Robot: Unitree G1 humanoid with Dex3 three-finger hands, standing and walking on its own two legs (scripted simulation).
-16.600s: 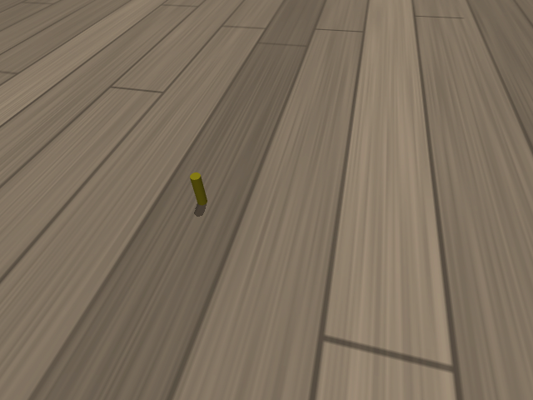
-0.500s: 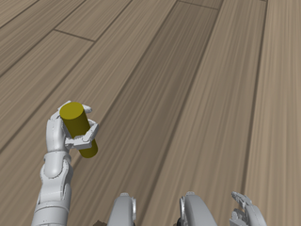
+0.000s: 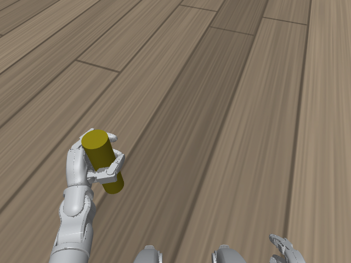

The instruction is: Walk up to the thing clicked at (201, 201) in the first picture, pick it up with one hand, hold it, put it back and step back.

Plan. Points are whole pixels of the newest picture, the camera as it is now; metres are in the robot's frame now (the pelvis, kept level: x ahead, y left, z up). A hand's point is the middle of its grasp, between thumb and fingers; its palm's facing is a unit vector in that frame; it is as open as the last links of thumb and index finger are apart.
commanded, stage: lift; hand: left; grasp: from the side
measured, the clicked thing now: (105, 165) +0.34 +0.19 +0.02
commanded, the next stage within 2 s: hold in 0.48 s
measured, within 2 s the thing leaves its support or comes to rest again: neither
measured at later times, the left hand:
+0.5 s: hand (110, 149) +0.36 +0.17 +0.07, palm faces +0.15 -0.99 -0.02, open 7.3 cm
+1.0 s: hand (106, 149) +0.35 +0.17 +0.09, palm faces +0.16 -0.99 -0.02, open 7.3 cm
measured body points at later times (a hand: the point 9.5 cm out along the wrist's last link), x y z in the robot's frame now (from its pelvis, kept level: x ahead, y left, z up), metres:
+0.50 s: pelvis +0.02 -0.01 +0.03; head +0.07 -0.01 +0.47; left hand +0.34 +0.22 +0.07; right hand +0.15 -0.25 -0.09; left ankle +0.03 +0.13 -0.66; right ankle +0.03 -0.14 -0.66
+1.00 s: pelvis +0.02 +0.00 +0.04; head +0.05 +0.00 +0.49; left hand +0.33 +0.22 +0.09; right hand +0.15 -0.25 -0.07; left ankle +0.03 +0.13 -0.66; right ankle +0.03 -0.14 -0.66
